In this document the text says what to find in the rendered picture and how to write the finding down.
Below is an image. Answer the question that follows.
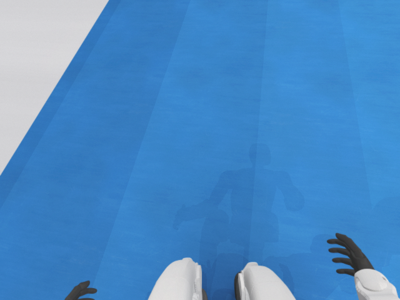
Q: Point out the robot thigh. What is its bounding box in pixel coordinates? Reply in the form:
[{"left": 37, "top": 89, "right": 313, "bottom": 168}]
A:
[
  {"left": 148, "top": 259, "right": 202, "bottom": 300},
  {"left": 238, "top": 266, "right": 296, "bottom": 300}
]

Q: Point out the robot right thigh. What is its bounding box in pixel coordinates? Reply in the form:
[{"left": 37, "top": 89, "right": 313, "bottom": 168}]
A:
[{"left": 238, "top": 266, "right": 296, "bottom": 300}]

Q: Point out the robot left hand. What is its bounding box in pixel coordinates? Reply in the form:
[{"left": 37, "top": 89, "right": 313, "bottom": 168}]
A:
[{"left": 65, "top": 281, "right": 97, "bottom": 300}]

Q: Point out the robot right hand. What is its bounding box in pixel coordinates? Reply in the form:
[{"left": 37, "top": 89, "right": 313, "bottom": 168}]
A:
[{"left": 327, "top": 233, "right": 375, "bottom": 276}]

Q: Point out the right robot forearm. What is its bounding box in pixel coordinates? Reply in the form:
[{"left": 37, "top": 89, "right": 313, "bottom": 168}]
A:
[{"left": 354, "top": 269, "right": 400, "bottom": 300}]

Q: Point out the robot left thigh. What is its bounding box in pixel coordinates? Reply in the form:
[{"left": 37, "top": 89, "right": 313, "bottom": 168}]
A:
[{"left": 148, "top": 259, "right": 202, "bottom": 300}]

